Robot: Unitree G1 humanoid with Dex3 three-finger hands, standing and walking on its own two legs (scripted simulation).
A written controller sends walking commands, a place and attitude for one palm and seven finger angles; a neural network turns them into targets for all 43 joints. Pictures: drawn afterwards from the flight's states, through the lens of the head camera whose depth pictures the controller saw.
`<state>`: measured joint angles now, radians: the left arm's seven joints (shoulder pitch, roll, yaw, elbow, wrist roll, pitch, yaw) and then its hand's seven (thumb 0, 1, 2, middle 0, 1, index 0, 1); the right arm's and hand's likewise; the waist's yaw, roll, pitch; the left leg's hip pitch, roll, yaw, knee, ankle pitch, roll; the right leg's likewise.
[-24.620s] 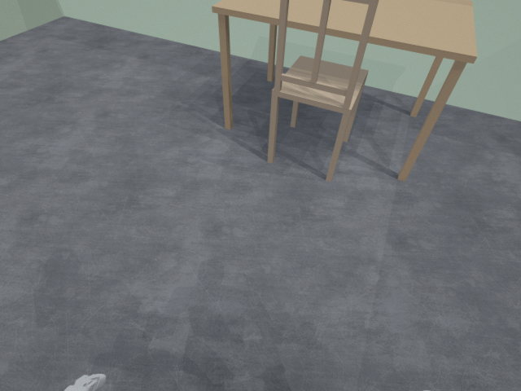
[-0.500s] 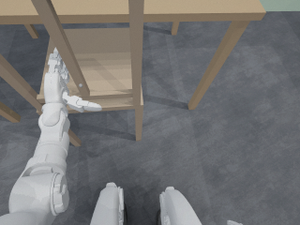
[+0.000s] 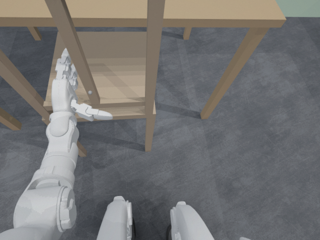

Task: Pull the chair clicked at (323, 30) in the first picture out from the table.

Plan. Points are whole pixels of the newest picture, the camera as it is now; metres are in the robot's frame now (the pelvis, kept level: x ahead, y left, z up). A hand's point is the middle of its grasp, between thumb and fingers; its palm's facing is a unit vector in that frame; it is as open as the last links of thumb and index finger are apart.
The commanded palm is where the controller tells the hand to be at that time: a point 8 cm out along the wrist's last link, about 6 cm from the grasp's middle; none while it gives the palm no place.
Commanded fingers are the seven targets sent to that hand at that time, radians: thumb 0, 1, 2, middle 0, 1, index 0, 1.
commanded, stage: hook a spindle and tug to test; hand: left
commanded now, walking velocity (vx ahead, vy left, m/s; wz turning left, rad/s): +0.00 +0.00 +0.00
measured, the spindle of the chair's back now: (81, 64) +0.52 +0.18 +0.07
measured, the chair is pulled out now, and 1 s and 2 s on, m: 0.00 0.01 0.09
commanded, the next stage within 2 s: step backward, pulling the chair out in 1.56 s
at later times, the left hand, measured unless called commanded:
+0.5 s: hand (93, 89) +0.48 +0.15 +0.03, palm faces +0.10 -0.99 -0.02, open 14.5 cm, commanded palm +0.45 +0.18 +0.03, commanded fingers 0.00 -0.05 0.49 -0.46 -1.34 -0.46 -1.34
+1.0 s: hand (95, 89) +0.47 +0.15 +0.03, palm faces +0.10 -1.00 -0.01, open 6.0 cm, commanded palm +0.44 +0.18 +0.03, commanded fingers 0.00 0.90 0.90 -0.50 -1.45 -0.50 -1.45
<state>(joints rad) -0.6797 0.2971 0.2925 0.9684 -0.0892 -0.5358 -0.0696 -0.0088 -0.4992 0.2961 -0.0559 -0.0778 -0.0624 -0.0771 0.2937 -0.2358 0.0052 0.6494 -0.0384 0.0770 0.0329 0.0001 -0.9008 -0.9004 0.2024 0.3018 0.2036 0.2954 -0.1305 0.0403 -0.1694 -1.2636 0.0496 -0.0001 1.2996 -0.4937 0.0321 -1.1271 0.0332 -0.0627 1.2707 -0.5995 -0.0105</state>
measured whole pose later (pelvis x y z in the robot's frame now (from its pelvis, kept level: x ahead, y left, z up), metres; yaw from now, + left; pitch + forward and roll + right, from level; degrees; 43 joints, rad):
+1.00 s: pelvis +0.02 -0.01 +0.01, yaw +0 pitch +27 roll -3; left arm -0.58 0.26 0.26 0.86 -0.11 -0.51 -0.02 0.01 0.69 0.80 -0.36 -1.34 -0.35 -1.37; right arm 0.29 -0.23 -0.01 0.63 -0.04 0.10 0.06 0.00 -0.90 -0.90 0.20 0.30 0.20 0.30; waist -0.12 0.04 -0.18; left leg -1.20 0.05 0.01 1.25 -0.51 0.02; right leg -1.08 0.04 -0.05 1.23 -0.61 -0.02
